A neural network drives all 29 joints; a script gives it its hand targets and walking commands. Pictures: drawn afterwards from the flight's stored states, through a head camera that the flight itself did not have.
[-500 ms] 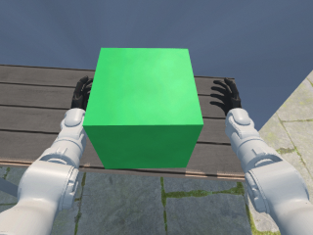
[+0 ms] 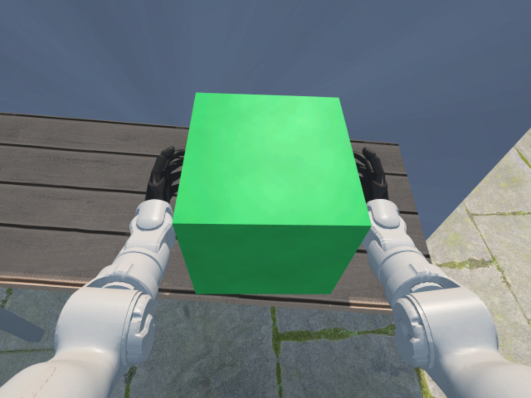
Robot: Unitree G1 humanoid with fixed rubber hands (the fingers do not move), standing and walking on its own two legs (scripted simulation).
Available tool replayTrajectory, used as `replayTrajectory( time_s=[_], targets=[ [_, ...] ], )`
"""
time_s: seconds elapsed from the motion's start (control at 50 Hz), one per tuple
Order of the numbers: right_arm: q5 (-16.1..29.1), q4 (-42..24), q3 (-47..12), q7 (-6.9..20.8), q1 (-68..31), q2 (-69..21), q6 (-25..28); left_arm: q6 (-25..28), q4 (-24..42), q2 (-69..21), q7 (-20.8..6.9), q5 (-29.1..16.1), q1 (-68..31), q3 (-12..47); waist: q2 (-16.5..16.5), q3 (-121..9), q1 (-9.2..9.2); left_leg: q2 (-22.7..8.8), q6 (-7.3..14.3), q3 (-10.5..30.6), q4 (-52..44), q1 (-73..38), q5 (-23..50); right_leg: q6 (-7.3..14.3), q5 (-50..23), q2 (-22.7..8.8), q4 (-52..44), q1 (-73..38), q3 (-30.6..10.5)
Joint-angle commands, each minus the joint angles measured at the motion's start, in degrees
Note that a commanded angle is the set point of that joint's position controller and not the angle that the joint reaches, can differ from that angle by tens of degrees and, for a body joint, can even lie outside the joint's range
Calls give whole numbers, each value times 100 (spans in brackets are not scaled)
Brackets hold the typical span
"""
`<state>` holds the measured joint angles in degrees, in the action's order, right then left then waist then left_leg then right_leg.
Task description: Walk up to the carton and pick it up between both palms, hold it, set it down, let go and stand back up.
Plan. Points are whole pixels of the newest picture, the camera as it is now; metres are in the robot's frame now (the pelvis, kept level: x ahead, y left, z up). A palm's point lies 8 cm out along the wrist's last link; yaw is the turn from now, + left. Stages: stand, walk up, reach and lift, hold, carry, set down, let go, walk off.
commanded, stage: reach and lift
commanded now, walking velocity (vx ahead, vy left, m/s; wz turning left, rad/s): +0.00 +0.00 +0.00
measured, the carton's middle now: (266, 197) +0.45 +0.03 +0.01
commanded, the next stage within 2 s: none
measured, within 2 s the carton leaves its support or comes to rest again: leaves its support in 1.28 s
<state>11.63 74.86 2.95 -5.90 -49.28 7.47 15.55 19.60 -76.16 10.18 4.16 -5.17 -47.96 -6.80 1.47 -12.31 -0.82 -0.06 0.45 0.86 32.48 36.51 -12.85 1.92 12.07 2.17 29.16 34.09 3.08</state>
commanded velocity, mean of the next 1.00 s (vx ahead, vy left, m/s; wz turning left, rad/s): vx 0.00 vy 0.00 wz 0.00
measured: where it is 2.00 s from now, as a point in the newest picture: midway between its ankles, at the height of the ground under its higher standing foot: outside the picture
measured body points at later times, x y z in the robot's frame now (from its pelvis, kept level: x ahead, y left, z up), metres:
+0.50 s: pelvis +0.00 +0.01 +0.00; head +0.06 +0.02 +0.45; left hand +0.43 +0.20 +0.05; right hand +0.44 -0.15 +0.06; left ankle +0.02 +0.11 -0.73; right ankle +0.01 -0.10 -0.73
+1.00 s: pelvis +0.03 +0.00 +0.02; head +0.07 +0.01 +0.47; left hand +0.42 +0.19 +0.05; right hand +0.42 -0.15 +0.06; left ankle +0.02 +0.11 -0.73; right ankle +0.01 -0.10 -0.73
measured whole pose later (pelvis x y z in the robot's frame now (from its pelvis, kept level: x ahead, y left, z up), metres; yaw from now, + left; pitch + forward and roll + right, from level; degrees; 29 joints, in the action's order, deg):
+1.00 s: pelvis +0.03 +0.00 +0.02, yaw +0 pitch +8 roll -1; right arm -14.1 58.5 23.1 -2.8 -36.6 -0.2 16.6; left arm 18.8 -63.1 3.9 1.2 10.1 -37.7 -21.1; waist 0.3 -3.4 -0.9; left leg 0.6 1.1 -0.7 18.9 17.5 -9.5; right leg 1.3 8.9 1.4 16.2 15.4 2.3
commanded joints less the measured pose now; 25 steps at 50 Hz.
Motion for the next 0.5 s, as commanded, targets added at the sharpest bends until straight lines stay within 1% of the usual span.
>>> replayTrajectory(
  time_s=[0.0,0.04,0.06,0.08,0.1,0.12,0.14,0.18,0.2,0.22,0.28,0.3,0.32,0.34,0.36,0.38,0.4,0.42,0.44,0.48],
  targets=[
    [-132,-928,202,142,-2455,558,97,201,1079,87,153,-16,-2907,246,-727,-2847,-35,-186,-565,-68,-44,-2108,2218,-27,-637,-114,-301,-773,-94],
    [-213,-919,246,103,-2439,646,55,130,937,43,182,-68,-2791,312,-635,-2852,39,-206,-565,-51,-17,-2203,2161,-25,-649,-97,-353,-688,-85],
    [-242,-915,237,105,-2423,581,22,120,909,12,179,-88,-2786,308,-569,-2817,15,-203,-541,-57,-22,-2180,2130,-32,-637,-106,-358,-691,-77],
    [-256,-957,228,102,-2407,605,15,119,941,-12,185,-102,-2730,299,-543,-2943,34,-203,-546,-57,9,-2203,2241,-45,-760,-103,-335,-730,-80],
    [-251,-921,172,96,-2330,587,5,106,905,-30,174,-83,-2602,279,-435,-2930,36,-197,-529,-55,43,-2274,2417,-58,-995,-85,-319,-815,-87],
    [-231,-949,121,105,-2404,481,-5,131,927,-81,150,-84,-2656,261,-344,-2997,13,-193,-496,-48,58,-2259,2449,-88,-1029,-88,-319,-864,-91],
    [-240,-905,103,106,-2355,489,-8,135,875,-74,140,-52,-2581,206,-331,-2963,-14,-194,-485,-52,57,-2239,2559,-93,-1178,-95,-320,-982,-108],
    [-265,-1004,107,120,-2394,440,50,200,1005,-115,130,-15,-2622,179,-235,-3151,9,-204,-491,-44,66,-2264,2684,-125,-1344,-82,-293,-1036,-91],
    [-280,-927,107,113,-2325,474,75,200,911,-135,127,46,-2510,136,-241,-3102,13,-211,-498,-42,85,-2277,2805,-125,-1448,-75,-299,-1089,-91],
    [-271,-934,73,114,-2350,361,75,211,873,-179,94,82,-2485,84,-154,-3032,-14,-194,-463,-66,65,-2216,2736,-144,-1398,-79,-332,-1155,-102],
    [-426,-988,188,124,-2252,205,117,293,987,-310,66,191,-2482,16,-175,-2950,46,-180,-466,-75,15,-2178,2700,-155,-1447,-112,-334,-1262,-115],
    [-471,-1088,235,133,-2328,120,134,328,1055,-338,54,220,-2604,-17,-204,-3039,12,-168,-455,-84,13,-2152,2679,-147,-1434,-132,-342,-1271,-124],
    [-551,-1202,294,141,-2324,82,154,353,1132,-389,49,226,-2661,24,-270,-3120,63,-169,-465,-85,3,-2184,2691,-148,-1482,-145,-348,-1300,-118],
    [-625,-1197,355,150,-2283,49,158,354,1145,-452,47,276,-2643,24,-293,-3082,67,-175,-494,-79,-14,-2266,2714,-132,-1493,-131,-369,-1277,-100],
    [-685,-1220,396,159,-2318,-48,147,347,1099,-476,26,347,-2649,-49,-259,-2960,41,-170,-479,-102,-35,-2224,2631,-140,-1417,-135,-400,-1297,-105],
    [-785,-1257,478,160,-2228,-113,152,354,1198,-559,20,396,-2615,-52,-277,-2987,90,-166,-489,-104,-73,-2261,2633,-148,-1440,-143,-434,-1346,-90],
    [-873,-1227,567,187,-2229,-252,153,333,1196,-722,-12,480,-2644,-73,-353,-2930,123,-167,-503,-103,-104,-2299,2605,-132,-1409,-154,-470,-1320,-83],
    [-1014,-1256,594,215,-2144,-424,149,317,1154,-784,-73,607,-2572,-160,-302,-2791,107,-141,-462,-149,-131,-2264,2557,-148,-1434,-178,-503,-1451,-91],
    [-1168,-1242,724,243,-2123,-568,155,300,1182,-938,-131,721,-2586,-219,-342,-2674,138,-142,-470,-141,-225,-2250,2450,-146,-1385,-194,-547,-1542,-101],
    [-1520,-1402,810,337,-2108,-1171,234,308,1263,-1381,-281,1040,-2569,-307,-355,-2632,73,-101,-438,-199,-336,-2253,2492,-169,-1599,-213,-592,-1774,-108]
  ],
)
